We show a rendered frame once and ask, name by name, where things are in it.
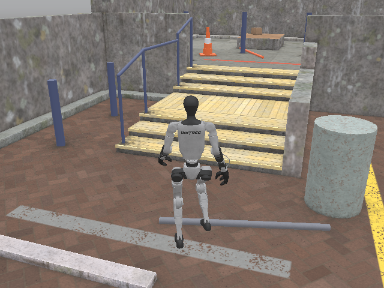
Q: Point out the right robot upper arm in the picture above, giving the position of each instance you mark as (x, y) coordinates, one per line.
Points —
(213, 138)

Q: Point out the left robot foot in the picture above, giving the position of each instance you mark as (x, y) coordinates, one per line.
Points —
(179, 243)

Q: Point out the right robot forearm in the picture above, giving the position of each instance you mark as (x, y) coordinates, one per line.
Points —
(220, 161)

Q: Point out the left robot upper arm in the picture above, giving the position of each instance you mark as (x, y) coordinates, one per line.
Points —
(172, 128)

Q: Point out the right robot hand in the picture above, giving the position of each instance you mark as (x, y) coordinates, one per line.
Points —
(225, 176)

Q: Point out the left robot forearm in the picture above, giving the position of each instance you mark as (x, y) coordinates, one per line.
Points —
(163, 156)

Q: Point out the left robot shin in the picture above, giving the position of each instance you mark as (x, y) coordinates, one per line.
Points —
(178, 219)

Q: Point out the left robot hand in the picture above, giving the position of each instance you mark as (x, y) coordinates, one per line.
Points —
(163, 163)

